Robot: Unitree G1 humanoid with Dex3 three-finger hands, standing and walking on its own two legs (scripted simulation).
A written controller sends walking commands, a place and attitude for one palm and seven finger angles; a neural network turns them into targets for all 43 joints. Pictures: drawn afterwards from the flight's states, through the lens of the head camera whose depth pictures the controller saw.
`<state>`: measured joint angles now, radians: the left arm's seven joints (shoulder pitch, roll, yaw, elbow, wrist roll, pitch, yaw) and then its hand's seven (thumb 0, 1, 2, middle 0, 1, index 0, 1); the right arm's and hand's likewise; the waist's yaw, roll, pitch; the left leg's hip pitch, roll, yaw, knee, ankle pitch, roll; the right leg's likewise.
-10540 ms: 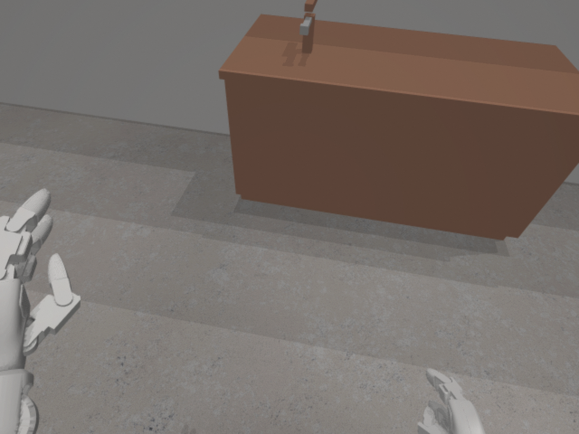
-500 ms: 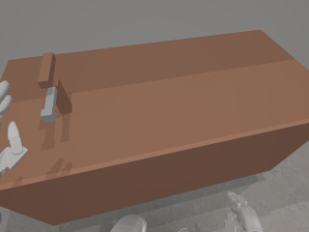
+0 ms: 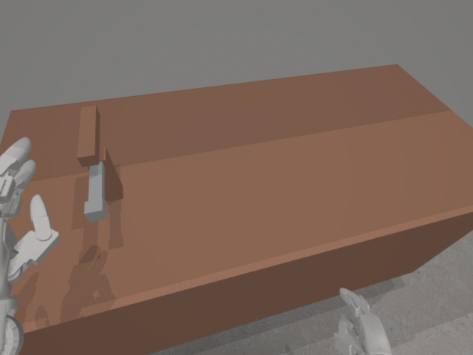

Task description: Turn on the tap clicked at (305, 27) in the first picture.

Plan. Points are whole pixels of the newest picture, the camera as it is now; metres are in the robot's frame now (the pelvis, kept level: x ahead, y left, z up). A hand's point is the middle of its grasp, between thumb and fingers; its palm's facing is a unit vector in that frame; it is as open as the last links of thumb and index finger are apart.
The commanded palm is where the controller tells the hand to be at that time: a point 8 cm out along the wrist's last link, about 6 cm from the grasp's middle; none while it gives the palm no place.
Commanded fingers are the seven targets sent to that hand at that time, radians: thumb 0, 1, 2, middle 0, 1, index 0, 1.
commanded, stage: come to a stop and stand still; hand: left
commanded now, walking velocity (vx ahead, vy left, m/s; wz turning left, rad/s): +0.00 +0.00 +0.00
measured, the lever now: (96, 210) +0.32 +0.27 +0.05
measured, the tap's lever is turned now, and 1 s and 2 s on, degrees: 0 0 0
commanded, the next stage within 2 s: look again from close up in 0.74 s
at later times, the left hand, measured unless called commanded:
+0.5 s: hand (3, 189) +0.25 +0.30 +0.19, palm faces +0.50 -0.78 -0.37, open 7.4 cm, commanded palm +0.15 +0.29 +0.17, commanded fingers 0.00 0.90 0.90 -0.20 -0.30 -0.20 -0.30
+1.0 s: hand (45, 228) +0.23 +0.26 +0.15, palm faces +0.34 -0.86 -0.38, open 7.4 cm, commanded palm +0.17 +0.30 +0.17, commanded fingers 0.00 0.90 0.90 -0.20 -0.30 -0.20 -0.30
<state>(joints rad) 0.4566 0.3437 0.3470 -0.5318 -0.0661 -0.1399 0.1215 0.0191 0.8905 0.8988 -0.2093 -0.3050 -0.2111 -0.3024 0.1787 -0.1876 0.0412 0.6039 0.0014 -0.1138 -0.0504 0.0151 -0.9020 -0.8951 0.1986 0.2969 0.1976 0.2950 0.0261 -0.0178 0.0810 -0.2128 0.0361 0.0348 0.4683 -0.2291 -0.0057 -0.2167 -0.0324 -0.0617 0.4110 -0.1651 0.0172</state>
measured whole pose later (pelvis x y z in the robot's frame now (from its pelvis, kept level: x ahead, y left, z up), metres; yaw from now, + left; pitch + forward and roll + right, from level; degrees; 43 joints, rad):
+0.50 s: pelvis -0.01 +0.01 +0.00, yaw -1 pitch -1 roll -1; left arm 0.14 0.45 0.48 -0.33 -0.05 -0.21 0.09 0.02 0.89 0.90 -0.21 -0.30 -0.21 -0.30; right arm 0.16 -0.21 0.01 0.58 0.02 -0.15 0.02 0.01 -0.90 -0.89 0.20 0.30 0.20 0.30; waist 0.07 -0.02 0.12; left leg -0.25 0.02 0.06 0.49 -0.23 0.02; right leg -0.26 -0.05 -0.03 0.43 -0.15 0.03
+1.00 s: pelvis +0.00 +0.02 +0.00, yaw -1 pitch -1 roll -1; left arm 0.40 0.35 0.36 -0.43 -0.04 -0.26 0.07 0.02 0.89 0.90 -0.21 -0.30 -0.21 -0.30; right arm 0.18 -0.20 0.02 0.59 0.01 -0.17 -0.02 0.02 -0.90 -0.90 0.20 0.30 0.20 0.29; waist 0.03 -0.03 0.09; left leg -0.23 0.02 0.07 0.49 -0.24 0.02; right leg -0.24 -0.05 -0.03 0.41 -0.16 0.05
